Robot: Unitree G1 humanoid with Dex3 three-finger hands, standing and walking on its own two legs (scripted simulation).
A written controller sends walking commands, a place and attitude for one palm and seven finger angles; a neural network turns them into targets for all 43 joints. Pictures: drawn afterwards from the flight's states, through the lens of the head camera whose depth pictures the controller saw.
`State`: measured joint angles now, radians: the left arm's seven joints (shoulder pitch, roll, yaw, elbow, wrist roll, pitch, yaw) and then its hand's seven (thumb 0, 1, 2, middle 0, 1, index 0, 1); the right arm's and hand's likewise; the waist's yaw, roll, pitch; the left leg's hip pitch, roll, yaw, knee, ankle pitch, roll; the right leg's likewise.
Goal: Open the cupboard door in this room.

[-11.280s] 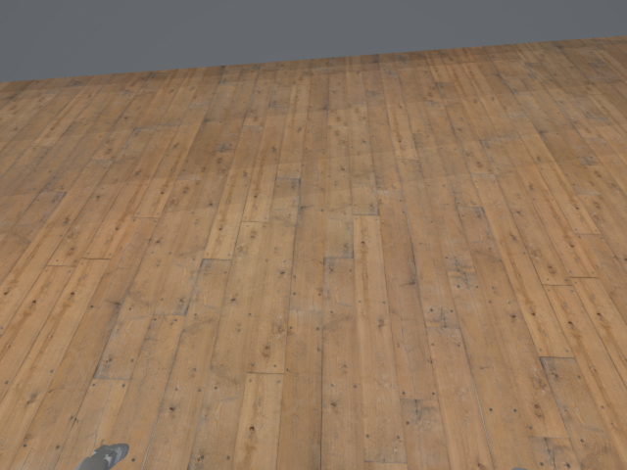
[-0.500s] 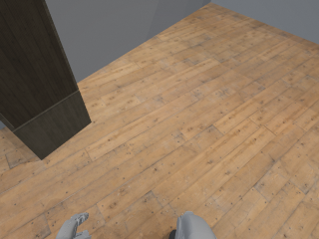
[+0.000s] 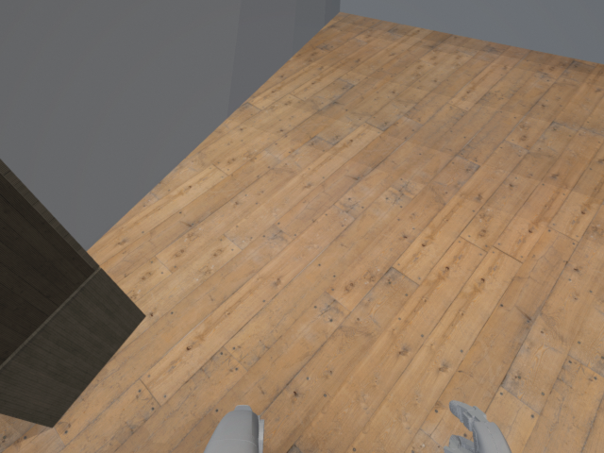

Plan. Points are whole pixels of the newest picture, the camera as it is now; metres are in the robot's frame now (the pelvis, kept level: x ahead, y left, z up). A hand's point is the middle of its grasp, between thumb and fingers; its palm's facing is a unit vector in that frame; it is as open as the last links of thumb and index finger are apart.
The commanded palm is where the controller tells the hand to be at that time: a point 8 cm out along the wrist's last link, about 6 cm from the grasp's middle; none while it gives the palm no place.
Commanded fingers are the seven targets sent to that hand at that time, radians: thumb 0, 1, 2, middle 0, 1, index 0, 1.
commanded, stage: walk to a spot facing it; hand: left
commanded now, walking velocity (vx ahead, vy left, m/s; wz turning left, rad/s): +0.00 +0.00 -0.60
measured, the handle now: out of the picture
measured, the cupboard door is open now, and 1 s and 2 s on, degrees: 0 0 0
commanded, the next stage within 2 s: none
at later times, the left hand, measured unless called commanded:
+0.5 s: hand (187, 358) +0.27 +0.24 -0.16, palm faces -0.27 -0.94 -0.21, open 7.4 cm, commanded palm none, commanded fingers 0.00 0.90 0.90 -0.20 -0.30 -0.20 -0.30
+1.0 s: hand (254, 339) +0.31 +0.13 -0.16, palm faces -0.56 -0.79 -0.24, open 7.4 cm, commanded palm none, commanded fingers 0.00 0.90 0.90 -0.20 -0.30 -0.20 -0.30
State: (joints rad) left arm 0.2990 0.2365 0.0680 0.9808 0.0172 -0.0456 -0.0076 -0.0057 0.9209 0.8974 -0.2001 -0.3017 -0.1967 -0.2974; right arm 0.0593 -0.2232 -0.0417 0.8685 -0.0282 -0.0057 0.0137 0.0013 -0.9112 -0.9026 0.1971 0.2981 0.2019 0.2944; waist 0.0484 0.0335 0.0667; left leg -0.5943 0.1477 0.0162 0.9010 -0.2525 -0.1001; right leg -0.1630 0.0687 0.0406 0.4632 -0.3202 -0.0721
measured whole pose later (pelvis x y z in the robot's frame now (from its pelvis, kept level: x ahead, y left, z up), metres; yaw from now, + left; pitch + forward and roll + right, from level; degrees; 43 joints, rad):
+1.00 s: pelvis +0.11 +0.03 +0.00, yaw -36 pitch +0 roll +1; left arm 0.15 0.19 0.04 0.90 0.02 0.04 -0.01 0.00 0.90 0.90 -0.20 -0.30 -0.20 -0.30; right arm 0.14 -0.24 -0.05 0.89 -0.02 0.06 -0.01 0.00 -0.91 -0.90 0.20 0.30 0.20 0.29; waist -0.01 0.03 0.10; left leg -0.48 0.11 0.03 1.00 -0.39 -0.11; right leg -0.30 0.04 0.03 0.52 -0.22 -0.04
